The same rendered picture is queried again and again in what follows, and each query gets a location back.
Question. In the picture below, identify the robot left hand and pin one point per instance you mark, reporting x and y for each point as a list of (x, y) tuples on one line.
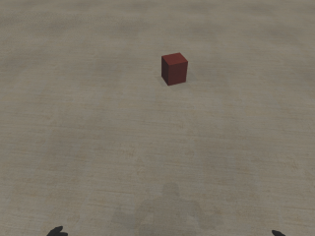
[(56, 232)]

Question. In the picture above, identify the carton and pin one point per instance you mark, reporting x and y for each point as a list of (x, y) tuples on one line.
[(174, 68)]

